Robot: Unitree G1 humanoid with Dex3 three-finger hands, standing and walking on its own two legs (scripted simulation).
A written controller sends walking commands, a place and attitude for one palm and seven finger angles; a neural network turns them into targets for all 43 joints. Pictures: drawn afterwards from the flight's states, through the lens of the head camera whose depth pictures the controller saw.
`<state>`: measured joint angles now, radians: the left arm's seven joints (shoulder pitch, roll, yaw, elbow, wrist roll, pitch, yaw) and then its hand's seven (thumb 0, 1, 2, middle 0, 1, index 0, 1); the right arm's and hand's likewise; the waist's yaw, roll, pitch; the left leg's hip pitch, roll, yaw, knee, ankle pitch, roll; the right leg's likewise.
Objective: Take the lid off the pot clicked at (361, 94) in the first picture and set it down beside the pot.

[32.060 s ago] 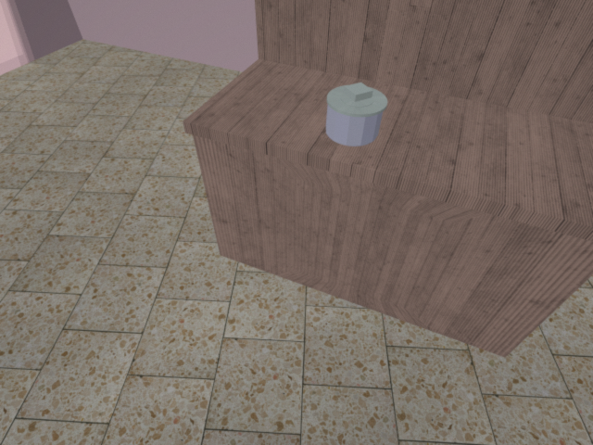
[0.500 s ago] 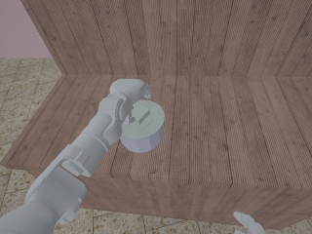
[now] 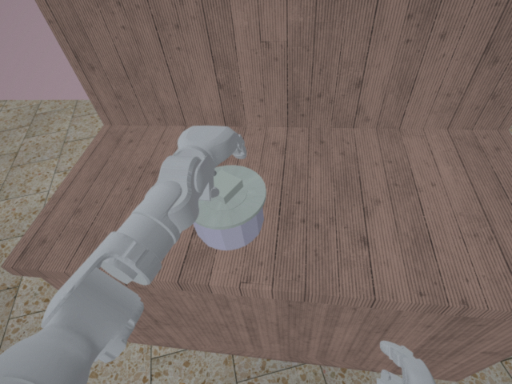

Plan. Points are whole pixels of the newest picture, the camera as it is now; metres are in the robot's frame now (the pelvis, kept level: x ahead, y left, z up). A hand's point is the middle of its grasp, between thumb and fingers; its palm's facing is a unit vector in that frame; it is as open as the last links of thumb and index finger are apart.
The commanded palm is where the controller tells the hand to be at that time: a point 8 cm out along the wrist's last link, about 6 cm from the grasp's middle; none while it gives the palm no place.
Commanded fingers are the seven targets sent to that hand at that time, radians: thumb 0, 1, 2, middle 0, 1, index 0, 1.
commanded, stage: move the open hand above the knob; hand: left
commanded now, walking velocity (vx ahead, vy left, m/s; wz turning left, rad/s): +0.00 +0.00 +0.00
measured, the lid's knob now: (223, 186) +0.47 +0.07 +0.03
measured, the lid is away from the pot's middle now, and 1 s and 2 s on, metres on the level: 0.01 0.01 0.01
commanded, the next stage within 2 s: lower the open fingers around the knob in 0.04 s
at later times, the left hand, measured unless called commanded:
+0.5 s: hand (214, 185) +0.41 +0.08 +0.09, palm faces -0.25 +0.00 -0.97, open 10.4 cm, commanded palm +0.40 +0.08 +0.14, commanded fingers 0.00 -0.29 1.34 -0.80 -0.08 -0.80 -0.08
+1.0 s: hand (213, 192) +0.43 +0.08 +0.06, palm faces -0.29 +0.00 -0.96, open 10.6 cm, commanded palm +0.42 +0.09 +0.12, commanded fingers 0.00 -0.29 1.34 -0.80 -0.08 -0.80 -0.08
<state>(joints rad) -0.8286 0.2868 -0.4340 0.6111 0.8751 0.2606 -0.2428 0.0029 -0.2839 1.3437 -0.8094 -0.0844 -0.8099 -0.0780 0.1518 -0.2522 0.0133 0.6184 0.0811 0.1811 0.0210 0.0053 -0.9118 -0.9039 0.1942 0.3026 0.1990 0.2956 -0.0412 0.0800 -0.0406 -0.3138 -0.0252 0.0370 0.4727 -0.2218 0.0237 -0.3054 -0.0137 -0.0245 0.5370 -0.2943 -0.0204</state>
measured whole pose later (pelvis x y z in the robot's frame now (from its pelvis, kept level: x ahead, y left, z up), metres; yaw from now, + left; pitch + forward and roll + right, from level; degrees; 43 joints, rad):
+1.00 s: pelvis +0.00 +0.01 +0.00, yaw -1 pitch +6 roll +1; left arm -0.79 0.25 -0.40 0.76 0.91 0.20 -0.12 0.00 -0.28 1.34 -0.81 -0.08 -0.78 -0.07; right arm 0.18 -0.25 0.00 0.65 0.08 0.19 0.01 0.00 -0.91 -0.90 0.19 0.30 0.20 0.30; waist -0.06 0.06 -0.05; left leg -0.37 -0.02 0.06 0.50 -0.24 0.04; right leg -0.36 -0.01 0.00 0.55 -0.29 -0.01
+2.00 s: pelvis +0.01 +0.01 +0.00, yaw -1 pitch +7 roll +1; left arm -0.81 0.23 -0.42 0.79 0.90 0.21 -0.13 0.01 0.02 1.04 -0.67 -0.85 -0.59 -0.81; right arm 0.18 -0.25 -0.01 0.67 0.08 0.19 0.00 0.00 -0.91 -0.90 0.19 0.30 0.20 0.30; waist -0.05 0.07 -0.06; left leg -0.37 -0.02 0.05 0.50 -0.25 0.04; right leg -0.36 -0.01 -0.01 0.54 -0.30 -0.01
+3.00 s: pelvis +0.01 +0.01 +0.00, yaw -1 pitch +6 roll +1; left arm -0.79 0.27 -0.41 0.70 0.88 0.23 -0.14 -0.03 0.01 1.04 -0.72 -0.86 -0.62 -0.78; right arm 0.17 -0.25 0.00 0.68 0.08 0.14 0.01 0.00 -0.91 -0.90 0.19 0.30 0.20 0.30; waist -0.05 0.09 -0.05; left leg -0.34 -0.02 0.05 0.48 -0.24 0.04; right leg -0.32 -0.01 -0.01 0.51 -0.29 -0.01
